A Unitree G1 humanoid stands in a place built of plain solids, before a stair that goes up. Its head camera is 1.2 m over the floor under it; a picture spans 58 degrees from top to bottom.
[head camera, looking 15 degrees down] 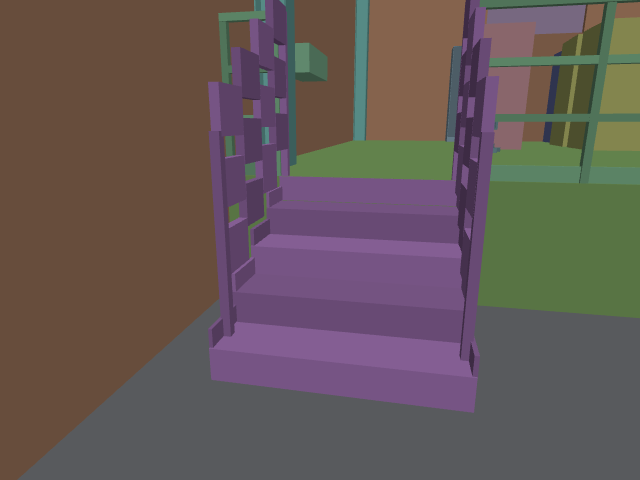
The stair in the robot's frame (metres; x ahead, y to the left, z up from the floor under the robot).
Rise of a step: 0.17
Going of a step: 0.30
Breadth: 1.22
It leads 12 degrees to the right of straight ahead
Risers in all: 5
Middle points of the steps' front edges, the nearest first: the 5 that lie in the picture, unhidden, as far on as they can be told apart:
1.73 -0.07 0.17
2.02 -0.13 0.34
2.32 -0.19 0.51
2.61 -0.25 0.68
2.90 -0.31 0.85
